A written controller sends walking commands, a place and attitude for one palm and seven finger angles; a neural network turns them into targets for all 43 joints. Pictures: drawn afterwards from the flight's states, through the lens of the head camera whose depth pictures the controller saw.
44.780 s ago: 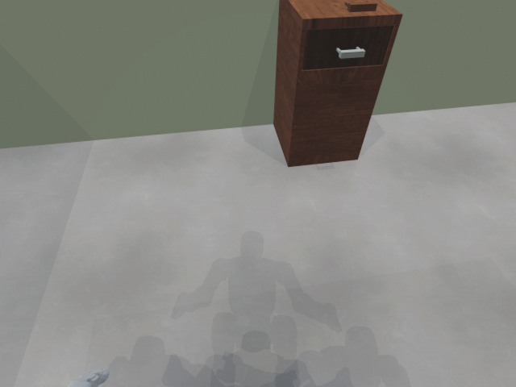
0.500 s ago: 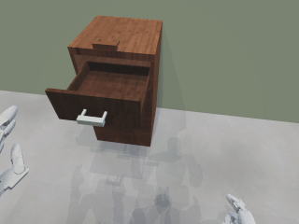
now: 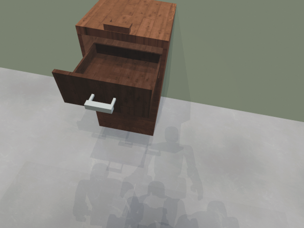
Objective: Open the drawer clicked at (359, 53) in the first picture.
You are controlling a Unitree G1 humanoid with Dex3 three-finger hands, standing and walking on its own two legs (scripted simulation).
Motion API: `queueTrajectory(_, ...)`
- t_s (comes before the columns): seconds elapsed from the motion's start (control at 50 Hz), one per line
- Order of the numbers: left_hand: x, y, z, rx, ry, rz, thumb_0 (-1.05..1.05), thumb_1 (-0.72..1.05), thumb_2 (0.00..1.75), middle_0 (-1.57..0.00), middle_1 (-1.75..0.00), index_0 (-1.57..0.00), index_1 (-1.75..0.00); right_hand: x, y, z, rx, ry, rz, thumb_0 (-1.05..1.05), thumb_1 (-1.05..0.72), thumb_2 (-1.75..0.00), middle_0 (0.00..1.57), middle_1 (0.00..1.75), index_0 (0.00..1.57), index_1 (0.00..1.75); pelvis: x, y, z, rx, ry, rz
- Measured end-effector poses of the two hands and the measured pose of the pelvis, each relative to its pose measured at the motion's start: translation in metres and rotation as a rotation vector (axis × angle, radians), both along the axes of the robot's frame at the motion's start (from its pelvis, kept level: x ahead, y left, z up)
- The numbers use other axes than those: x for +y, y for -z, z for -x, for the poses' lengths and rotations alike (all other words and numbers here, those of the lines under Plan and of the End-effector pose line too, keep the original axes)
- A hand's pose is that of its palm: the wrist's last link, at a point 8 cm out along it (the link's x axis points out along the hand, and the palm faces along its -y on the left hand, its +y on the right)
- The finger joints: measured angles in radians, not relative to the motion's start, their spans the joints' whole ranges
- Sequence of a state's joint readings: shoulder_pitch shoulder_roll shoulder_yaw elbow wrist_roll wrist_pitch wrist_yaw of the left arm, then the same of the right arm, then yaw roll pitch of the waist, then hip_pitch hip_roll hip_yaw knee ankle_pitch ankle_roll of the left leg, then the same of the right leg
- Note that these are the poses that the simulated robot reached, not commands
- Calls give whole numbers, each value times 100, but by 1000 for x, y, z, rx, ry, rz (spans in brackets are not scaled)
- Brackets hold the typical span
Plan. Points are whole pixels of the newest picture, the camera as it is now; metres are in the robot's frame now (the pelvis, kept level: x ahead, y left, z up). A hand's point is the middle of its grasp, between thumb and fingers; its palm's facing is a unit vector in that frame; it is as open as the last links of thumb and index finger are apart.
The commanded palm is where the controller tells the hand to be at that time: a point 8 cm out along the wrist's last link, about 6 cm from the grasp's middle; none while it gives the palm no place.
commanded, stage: let the arm hang, fingers relaxed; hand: left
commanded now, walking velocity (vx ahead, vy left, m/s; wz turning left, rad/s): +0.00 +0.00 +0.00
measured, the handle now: (101, 102) +0.56 +0.23 -0.09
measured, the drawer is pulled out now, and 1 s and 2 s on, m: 0.29 0.29 0.29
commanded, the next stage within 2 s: look to check the result in 0.74 s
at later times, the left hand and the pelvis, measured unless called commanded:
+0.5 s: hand out of the picture -0.01 +0.17 -0.17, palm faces +0.01 -0.98 -0.19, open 7.4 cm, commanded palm none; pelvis +0.00 +0.00 +0.00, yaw -1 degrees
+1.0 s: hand out of the picture +0.00 +0.16 -0.17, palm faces +0.03 -0.99 -0.17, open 7.4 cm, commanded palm none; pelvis +0.01 +0.00 +0.01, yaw -1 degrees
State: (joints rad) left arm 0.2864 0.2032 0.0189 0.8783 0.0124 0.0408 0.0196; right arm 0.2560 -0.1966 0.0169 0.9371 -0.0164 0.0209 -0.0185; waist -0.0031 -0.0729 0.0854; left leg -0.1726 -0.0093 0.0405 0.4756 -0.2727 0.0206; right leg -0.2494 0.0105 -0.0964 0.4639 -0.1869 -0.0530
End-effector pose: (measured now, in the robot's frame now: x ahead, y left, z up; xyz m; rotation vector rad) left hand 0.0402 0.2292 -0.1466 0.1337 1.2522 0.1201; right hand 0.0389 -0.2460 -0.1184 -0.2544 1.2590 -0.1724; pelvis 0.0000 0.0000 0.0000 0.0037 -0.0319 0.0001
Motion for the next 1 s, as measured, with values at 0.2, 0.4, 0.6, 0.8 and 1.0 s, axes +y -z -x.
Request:
queueTrajectory(0.2,18,-10,65,192,-36,-54,0,93,90,-20,-30,-21,-30,23,17,68,173,80,-72,1,-91,-89,20,30,19,30,5,-5,3,-12,7,5)
queueTrajectory(0.4,6,-12,68,203,-37,-57,1,91,90,-20,-30,-20,-29,52,28,90,210,121,-163,1,-91,-89,20,30,20,30,2,-5,4,-11,19,-2)
queueTrajectory(0.6,-21,-2,47,161,-19,1,1,92,90,-20,-30,-20,-30,51,25,93,211,150,-152,0,-91,-89,20,30,20,30,-3,-4,1,-5,25,-2)
queueTrajectory(0.8,-24,-2,47,179,-35,9,1,91,90,-20,-30,-20,-30,45,22,91,227,157,-131,0,-91,-89,20,30,19,30,-4,-5,-6,3,21,1)
queueTrajectory(1.0,-24,-2,40,178,-38,5,1,91,90,-20,-30,-20,-30,45,23,73,206,147,-135,0,-91,-89,20,30,19,30,-5,-5,-12,0,19,4)
